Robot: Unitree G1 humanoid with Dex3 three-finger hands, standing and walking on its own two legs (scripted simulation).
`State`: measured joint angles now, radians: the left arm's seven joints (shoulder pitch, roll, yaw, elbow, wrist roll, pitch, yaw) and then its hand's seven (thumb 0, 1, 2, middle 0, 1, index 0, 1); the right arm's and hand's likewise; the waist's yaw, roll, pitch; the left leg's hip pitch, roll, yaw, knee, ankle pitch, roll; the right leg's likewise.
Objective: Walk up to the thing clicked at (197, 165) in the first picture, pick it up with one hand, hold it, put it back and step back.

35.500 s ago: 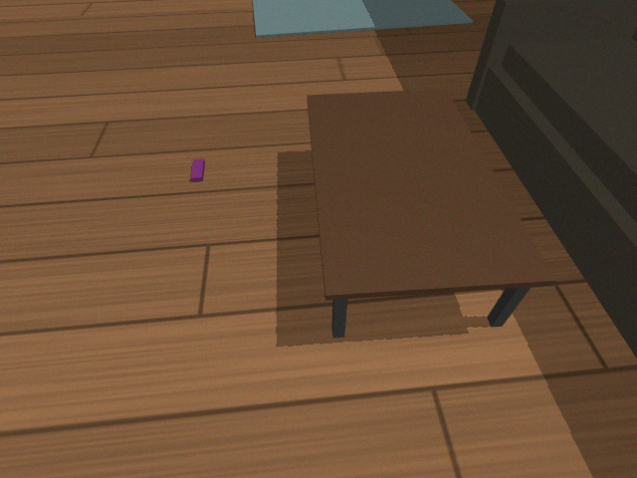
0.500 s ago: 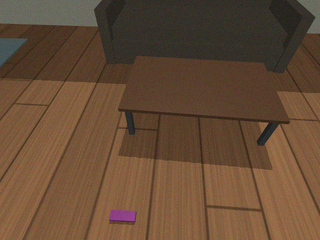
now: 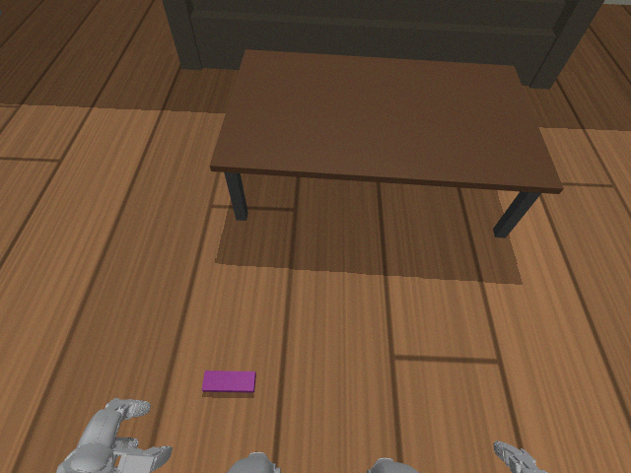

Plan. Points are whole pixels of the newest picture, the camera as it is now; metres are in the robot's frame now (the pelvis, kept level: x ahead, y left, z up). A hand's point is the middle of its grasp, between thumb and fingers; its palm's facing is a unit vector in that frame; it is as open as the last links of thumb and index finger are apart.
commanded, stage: rise first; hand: left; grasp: from above
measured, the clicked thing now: (229, 381) +0.38 +0.26 -0.73
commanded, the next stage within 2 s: none
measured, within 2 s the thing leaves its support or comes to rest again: neither
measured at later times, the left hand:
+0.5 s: hand (143, 472) +0.14 +0.29 -0.27, palm faces -0.28 -0.79 -0.55, open 14.0 cm
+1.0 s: hand (176, 414) +0.25 +0.32 -0.47, palm faces -0.47 -0.31 -0.82, open 13.9 cm
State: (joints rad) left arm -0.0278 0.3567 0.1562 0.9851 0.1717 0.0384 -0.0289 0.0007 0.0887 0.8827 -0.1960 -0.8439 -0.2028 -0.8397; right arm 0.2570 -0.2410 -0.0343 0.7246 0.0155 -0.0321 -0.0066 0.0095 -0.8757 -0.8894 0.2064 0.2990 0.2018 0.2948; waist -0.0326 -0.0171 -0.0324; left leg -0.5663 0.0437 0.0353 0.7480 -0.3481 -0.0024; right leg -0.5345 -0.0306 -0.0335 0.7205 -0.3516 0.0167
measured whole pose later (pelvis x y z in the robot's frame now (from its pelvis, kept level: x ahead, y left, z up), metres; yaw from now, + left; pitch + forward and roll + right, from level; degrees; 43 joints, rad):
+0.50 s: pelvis -0.02 +0.00 -0.12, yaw +0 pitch +25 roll -2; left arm 0.08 0.41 0.18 0.67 0.40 0.01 -0.02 -0.01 -0.53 0.99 -0.14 -1.01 -0.12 -1.04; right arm 0.12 -0.25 -0.04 0.58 -0.01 -0.17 -0.01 0.01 -0.88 -0.89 0.21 0.30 0.20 0.29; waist -0.01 -0.01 -0.16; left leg -1.26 0.05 -0.01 1.41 -0.59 0.00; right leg -1.21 -0.04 -0.04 1.39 -0.61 0.02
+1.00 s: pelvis -0.09 +0.00 -0.33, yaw -3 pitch +33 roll -5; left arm -0.45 0.63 0.21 0.95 0.90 -0.30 0.12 0.00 -0.51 0.98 -0.16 -0.94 -0.14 -0.96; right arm 0.08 -0.27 -0.06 0.72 -0.05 -0.11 0.07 0.01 -0.92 -0.90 0.21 0.30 0.20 0.29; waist -0.03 0.00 -0.10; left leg -2.06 0.06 -0.08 2.12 -0.65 0.00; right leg -1.99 -0.03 -0.06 2.09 -0.67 0.00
